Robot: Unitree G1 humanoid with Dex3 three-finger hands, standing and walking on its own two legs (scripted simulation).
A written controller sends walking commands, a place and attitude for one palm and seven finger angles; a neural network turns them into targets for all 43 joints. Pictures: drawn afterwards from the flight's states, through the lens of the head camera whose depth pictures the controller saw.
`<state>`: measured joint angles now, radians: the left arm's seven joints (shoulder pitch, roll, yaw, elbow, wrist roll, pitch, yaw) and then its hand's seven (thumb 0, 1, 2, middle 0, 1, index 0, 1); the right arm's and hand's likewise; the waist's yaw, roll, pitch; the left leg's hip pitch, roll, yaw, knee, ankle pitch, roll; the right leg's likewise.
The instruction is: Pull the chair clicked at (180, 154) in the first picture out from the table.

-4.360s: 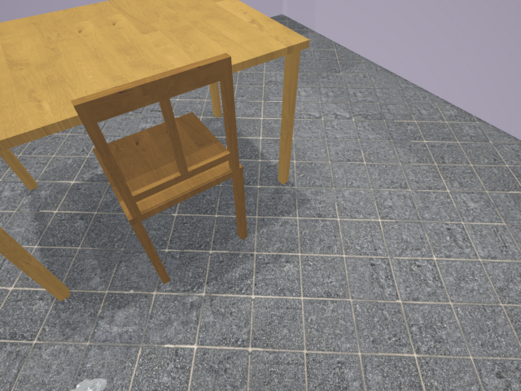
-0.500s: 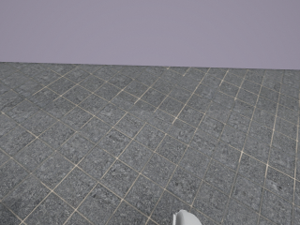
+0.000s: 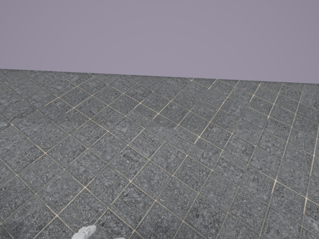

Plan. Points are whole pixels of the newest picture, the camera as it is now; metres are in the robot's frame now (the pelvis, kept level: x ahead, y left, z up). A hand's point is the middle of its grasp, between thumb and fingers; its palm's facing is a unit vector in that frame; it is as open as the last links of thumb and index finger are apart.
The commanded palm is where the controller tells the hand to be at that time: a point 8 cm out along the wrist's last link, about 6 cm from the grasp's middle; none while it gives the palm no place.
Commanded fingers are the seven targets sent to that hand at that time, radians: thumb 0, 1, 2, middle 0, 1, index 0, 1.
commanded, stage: turn to face it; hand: left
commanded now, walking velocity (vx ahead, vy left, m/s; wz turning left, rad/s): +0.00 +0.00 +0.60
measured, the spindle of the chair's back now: out of the picture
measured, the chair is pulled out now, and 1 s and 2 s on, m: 0.00 0.00 0.00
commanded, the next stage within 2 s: none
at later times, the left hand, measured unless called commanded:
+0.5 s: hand out of the picture +0.05 +0.22 -0.14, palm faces +0.28 -0.92 -0.28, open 7.4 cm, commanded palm none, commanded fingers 0.00 0.90 0.90 -0.20 -0.30 -0.20 -0.30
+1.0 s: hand out of the picture -0.12 +0.20 -0.17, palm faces +0.58 -0.76 -0.27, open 7.4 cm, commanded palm none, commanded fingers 0.00 0.90 0.90 -0.20 -0.30 -0.20 -0.30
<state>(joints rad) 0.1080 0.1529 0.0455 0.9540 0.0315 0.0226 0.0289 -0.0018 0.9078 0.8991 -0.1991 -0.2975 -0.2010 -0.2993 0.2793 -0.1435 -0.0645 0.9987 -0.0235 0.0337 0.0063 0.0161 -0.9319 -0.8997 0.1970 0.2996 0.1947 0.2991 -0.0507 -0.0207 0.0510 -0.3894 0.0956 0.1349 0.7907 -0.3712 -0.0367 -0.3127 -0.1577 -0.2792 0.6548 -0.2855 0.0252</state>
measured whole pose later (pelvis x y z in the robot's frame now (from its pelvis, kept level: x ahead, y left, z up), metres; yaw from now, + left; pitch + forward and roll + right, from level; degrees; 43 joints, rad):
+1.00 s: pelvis -0.02 -0.01 +0.01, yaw +35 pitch +0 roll +1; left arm 0.24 0.27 0.07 0.92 0.02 0.07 0.02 0.00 0.91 0.90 -0.20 -0.30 -0.20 -0.30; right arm 0.12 -0.24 -0.07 0.89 -0.02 0.02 0.03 0.01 -0.91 -0.90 0.20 0.30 0.19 0.30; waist 0.02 -0.06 0.11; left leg -0.31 0.01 0.07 0.63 -0.32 0.02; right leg -0.39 -0.16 -0.10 0.99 -0.54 0.08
